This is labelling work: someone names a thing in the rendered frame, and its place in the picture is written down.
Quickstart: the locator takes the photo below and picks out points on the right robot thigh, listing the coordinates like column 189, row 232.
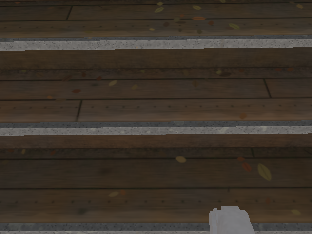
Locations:
column 229, row 220

